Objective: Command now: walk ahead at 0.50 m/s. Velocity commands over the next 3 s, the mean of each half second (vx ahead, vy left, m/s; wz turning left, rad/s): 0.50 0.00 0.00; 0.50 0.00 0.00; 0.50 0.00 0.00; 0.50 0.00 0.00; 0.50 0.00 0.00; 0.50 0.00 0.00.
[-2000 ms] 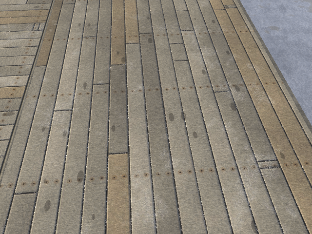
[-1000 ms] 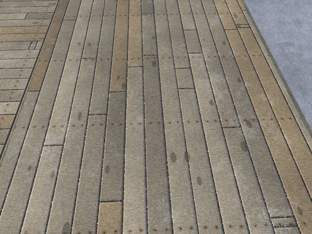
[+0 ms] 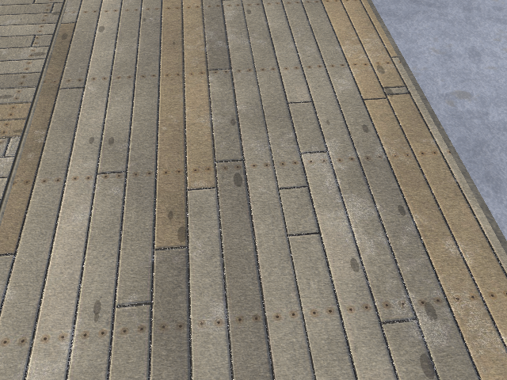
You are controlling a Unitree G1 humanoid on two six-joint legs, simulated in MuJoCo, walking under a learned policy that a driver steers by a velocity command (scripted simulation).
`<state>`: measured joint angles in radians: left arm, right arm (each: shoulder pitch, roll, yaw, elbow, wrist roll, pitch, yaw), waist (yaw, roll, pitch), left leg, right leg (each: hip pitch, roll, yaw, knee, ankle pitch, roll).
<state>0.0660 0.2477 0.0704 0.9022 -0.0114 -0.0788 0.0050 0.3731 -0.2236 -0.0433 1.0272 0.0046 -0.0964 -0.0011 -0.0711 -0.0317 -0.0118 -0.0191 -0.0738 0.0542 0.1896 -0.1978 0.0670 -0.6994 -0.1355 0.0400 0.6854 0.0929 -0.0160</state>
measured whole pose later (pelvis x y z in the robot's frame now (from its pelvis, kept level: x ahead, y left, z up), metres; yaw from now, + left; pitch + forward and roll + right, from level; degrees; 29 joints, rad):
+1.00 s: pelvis +0.58 +0.01 +0.00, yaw +0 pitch +1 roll +1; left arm 0.13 0.27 0.08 0.92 -0.01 -0.07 0.01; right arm 0.32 -0.23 -0.06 0.99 -0.01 -0.10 0.01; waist -0.05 -0.04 0.00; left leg -0.13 -0.06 0.06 0.27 -0.16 0.08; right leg -0.68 -0.14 0.03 0.94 -0.12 -0.03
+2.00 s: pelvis +1.15 +0.01 -0.01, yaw +0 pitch +1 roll +0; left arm 0.22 0.27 0.07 0.96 -0.02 -0.09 0.01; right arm 0.22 -0.24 -0.06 0.95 -0.01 -0.09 0.03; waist -0.02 -0.04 0.02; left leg -0.28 -0.04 0.07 0.40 -0.15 0.07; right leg -0.51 -0.09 0.01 1.14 -0.32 -0.05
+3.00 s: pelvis +1.73 +0.01 -0.02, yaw +0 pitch +2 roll -1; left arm 0.33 0.26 0.06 1.02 -0.02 -0.08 0.00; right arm 0.07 -0.25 -0.06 0.89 0.01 -0.09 0.03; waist 0.03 -0.01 0.04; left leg -0.45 0.00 0.05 0.56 -0.15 0.05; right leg -0.24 -0.01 0.03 1.04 -0.47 -0.03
